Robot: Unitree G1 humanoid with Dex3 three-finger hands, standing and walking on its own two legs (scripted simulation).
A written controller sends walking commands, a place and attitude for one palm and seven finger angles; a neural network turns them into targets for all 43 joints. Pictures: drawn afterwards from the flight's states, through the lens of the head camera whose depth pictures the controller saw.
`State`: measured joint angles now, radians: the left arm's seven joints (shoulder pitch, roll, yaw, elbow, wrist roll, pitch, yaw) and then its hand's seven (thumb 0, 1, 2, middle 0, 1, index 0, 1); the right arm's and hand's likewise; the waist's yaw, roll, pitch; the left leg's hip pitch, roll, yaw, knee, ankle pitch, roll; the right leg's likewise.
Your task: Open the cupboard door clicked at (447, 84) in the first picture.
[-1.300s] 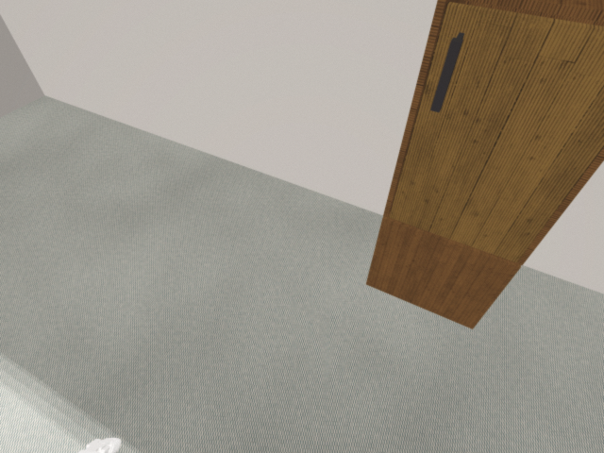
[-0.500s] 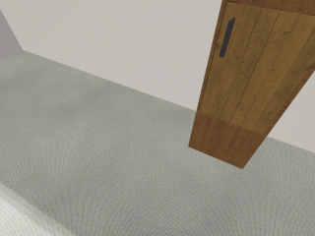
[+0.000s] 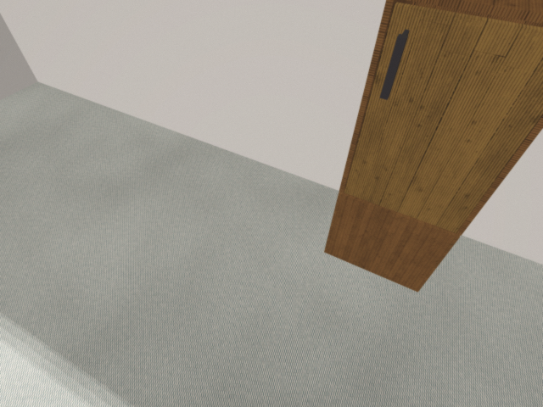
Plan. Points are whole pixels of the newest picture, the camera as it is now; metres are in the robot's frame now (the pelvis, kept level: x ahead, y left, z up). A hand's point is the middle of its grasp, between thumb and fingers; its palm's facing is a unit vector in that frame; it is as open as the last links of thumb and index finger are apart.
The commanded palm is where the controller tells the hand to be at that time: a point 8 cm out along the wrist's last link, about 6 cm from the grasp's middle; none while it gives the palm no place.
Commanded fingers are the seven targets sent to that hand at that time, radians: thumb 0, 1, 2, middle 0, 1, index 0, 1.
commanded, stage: look at it before walking up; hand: left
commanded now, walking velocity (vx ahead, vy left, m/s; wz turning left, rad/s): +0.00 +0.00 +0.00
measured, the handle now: (395, 65) +0.81 -0.24 +0.13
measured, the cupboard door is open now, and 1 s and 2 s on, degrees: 0 0 0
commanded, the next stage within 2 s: turn to face it in 0.14 s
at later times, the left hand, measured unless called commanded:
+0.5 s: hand out of the picture +0.07 +0.22 -0.17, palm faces -0.09 -0.95 -0.31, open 7.4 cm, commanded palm none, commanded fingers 0.00 0.90 0.90 -0.20 -0.30 -0.20 -0.30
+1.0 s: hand out of the picture +0.06 +0.18 -0.17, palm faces -0.23 -0.95 -0.23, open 7.4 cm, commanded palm none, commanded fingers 0.00 0.90 0.90 -0.20 -0.30 -0.20 -0.30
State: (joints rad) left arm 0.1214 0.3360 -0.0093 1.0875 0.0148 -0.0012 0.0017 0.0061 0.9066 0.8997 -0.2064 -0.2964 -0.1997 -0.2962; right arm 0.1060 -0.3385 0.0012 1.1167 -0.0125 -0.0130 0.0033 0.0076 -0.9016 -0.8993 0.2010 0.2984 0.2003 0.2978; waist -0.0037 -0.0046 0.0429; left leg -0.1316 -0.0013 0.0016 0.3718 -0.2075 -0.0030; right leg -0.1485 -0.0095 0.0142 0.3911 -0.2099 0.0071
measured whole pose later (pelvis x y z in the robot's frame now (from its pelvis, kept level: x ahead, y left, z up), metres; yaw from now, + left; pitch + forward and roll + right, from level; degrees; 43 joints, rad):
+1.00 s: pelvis -0.02 +0.00 -0.01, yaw -17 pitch +1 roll +0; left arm 0.26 0.19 0.05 0.94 0.03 0.04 0.01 0.01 0.91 0.90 -0.21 -0.30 -0.20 -0.30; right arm 0.16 -0.22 -0.05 0.98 -0.01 0.04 -0.03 0.01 -0.91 -0.90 0.20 0.30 0.20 0.30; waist 0.03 -0.01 0.04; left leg -0.35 0.02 -0.01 0.82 -0.41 -0.05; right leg -0.32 0.07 0.12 0.46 -0.16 -0.03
